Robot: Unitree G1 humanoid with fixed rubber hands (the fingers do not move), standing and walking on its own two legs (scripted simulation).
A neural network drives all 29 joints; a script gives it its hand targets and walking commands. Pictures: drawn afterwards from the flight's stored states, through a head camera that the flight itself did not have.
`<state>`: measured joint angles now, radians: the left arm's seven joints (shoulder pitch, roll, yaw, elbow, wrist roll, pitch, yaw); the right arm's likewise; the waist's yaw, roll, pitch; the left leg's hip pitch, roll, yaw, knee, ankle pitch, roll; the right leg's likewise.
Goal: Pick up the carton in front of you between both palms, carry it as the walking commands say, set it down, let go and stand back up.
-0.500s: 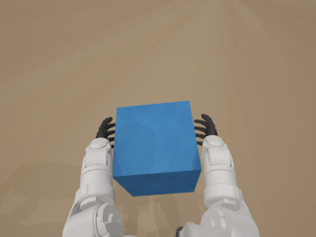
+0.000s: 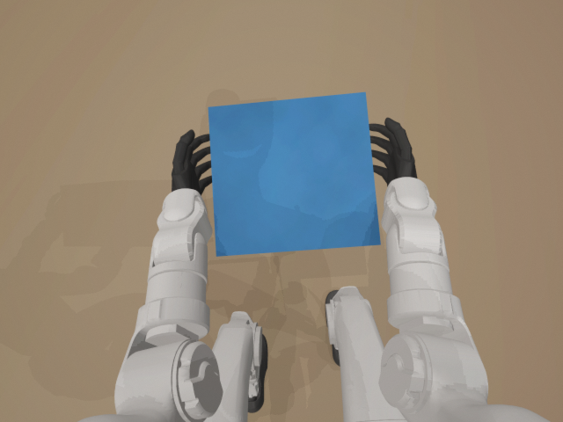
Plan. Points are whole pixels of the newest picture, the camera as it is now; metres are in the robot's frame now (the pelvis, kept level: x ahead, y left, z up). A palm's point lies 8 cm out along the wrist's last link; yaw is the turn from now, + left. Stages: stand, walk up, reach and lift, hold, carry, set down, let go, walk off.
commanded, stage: set down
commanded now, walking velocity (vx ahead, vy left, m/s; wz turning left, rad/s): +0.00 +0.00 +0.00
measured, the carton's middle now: (293, 188) +0.44 -0.04 -0.15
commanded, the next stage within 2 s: none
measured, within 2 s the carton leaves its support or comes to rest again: rests again in 1.44 s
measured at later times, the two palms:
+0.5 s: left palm (229, 197) +0.46 +0.08 -0.22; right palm (385, 185) +0.45 -0.21 -0.23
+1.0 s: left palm (249, 203) +0.48 +0.07 -0.37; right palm (377, 193) +0.48 -0.23 -0.38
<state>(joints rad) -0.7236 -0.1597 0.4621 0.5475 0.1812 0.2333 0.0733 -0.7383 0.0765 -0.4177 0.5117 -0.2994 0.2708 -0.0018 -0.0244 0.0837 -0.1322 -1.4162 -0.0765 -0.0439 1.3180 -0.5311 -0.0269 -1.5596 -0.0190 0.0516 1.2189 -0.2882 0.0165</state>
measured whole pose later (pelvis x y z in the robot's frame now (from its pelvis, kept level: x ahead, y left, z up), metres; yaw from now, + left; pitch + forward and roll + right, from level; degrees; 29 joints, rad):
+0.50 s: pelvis -0.02 -0.01 -0.12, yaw +4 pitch +46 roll +6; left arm -0.96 -0.10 0.44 0.64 0.13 0.22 0.16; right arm -1.00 -0.08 -0.39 0.67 -0.23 0.26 -0.01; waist -0.06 0.08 -0.13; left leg -1.92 -0.11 -0.01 1.75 -0.64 -0.05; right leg -2.10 -0.02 0.08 1.65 -0.36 0.01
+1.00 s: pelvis -0.04 -0.01 -0.22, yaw +6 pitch +44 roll +6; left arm -1.28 0.02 0.37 0.79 0.04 0.22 0.21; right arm -1.32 -0.27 -0.33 0.85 -0.15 0.26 -0.01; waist -0.10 0.10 0.17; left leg -2.18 -0.15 -0.01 2.08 -0.67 -0.08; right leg -2.36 -0.03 0.10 1.95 -0.36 0.02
